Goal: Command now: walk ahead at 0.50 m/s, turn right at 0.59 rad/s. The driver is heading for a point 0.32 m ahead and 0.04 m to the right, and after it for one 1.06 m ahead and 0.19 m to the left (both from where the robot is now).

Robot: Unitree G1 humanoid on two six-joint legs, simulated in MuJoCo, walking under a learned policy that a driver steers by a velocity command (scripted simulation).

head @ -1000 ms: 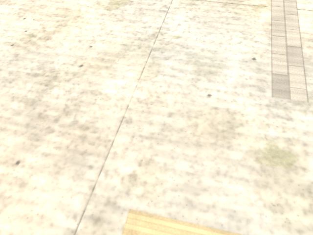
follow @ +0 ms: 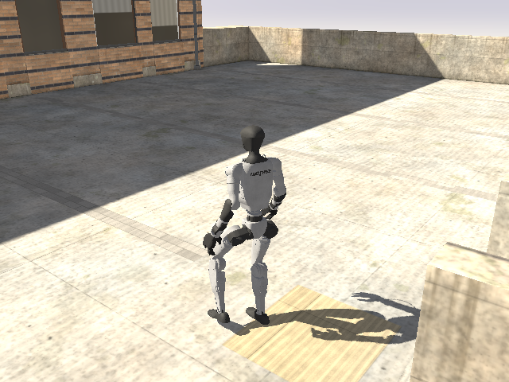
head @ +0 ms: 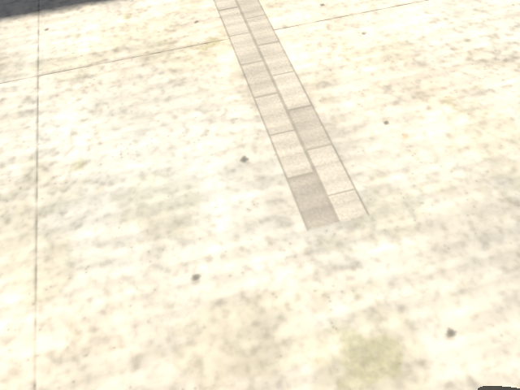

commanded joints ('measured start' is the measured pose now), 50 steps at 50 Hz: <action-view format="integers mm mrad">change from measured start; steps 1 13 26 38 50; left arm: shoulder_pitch -32 7 -203 48 -43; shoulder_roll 178 95 52 158 185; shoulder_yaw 42 12 -28 19 35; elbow -85 -122 -226 -187 -106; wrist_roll -4 9 15 14 16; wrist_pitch -18 6 -40 -40 -46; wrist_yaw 22 28 7 11 23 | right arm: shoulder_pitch -56 187 211 275 36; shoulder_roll -45 -191 -153 -127 -20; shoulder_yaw -6 -43 -23 -7 19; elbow -71 -74 -32 -95 -194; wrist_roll -9 -12 31 44 24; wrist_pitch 1 -48 17 25 68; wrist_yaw -1 27 18 10 57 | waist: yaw -21 -151 -68 56 6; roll -67 -74 71 -189 -81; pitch -62 -273 -79 -149 -6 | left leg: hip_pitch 17 682 385 -232 -57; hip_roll -37 49 40 -71 -11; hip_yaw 24 -128 -173 -51 36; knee -208 -529 -790 248 -198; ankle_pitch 182 141 226 -237 230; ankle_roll -26 140 265 59 27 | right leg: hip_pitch -11 -68 -283 379 124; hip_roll -212 -126 -143 -484 -359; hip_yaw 199 253 -24 480 -113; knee -138 461 348 -69 -201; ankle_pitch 236 136 7 -264 220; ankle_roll -146 -7 133 -103 -46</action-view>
